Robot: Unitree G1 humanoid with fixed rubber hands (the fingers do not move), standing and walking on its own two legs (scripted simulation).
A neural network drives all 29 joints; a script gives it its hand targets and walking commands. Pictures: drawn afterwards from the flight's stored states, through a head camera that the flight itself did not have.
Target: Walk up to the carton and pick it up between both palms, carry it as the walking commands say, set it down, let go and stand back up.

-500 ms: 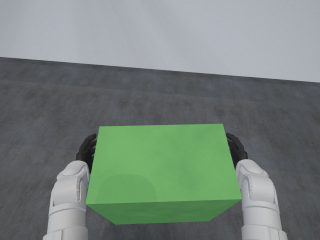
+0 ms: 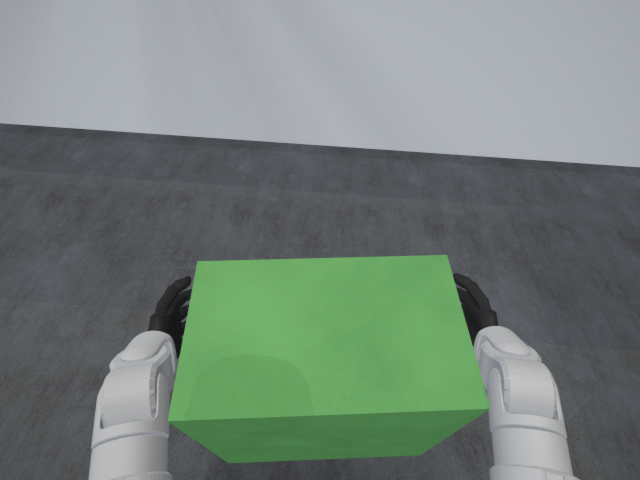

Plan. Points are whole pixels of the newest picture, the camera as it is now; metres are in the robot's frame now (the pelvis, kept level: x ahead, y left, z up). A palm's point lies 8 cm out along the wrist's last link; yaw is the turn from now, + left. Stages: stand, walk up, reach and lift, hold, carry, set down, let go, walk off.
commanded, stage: reach and lift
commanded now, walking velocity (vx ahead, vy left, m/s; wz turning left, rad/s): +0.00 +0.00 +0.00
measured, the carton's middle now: (324, 372) +0.26 +0.00 -0.03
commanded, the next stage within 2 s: hold in 0.42 s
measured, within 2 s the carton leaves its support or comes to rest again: neither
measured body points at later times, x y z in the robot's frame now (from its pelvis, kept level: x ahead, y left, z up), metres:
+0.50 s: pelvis +0.01 -0.01 +0.00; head +0.01 -0.01 +0.45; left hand +0.29 +0.19 +0.02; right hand +0.29 -0.20 +0.03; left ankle +0.02 +0.12 -0.75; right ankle -0.01 -0.13 -0.75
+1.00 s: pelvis +0.00 -0.01 +0.00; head +0.00 +0.00 +0.45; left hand +0.29 +0.20 +0.02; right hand +0.29 -0.20 +0.03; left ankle +0.02 +0.12 -0.75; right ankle -0.01 -0.13 -0.75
